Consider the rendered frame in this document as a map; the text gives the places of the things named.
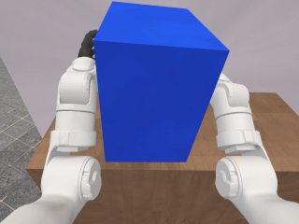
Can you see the robot right upper arm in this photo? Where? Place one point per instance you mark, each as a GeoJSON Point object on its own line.
{"type": "Point", "coordinates": [250, 183]}

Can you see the left robot forearm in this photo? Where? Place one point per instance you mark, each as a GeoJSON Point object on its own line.
{"type": "Point", "coordinates": [76, 108]}

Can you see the carton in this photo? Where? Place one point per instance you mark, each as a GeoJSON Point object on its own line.
{"type": "Point", "coordinates": [157, 68]}

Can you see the robot left upper arm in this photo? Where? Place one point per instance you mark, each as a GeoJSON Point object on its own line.
{"type": "Point", "coordinates": [68, 182]}

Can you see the right robot forearm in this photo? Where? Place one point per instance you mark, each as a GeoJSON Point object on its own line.
{"type": "Point", "coordinates": [236, 131]}

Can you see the pedestal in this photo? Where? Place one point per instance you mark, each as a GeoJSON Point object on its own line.
{"type": "Point", "coordinates": [158, 192]}

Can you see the robot left hand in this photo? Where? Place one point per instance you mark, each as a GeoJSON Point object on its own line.
{"type": "Point", "coordinates": [86, 49]}

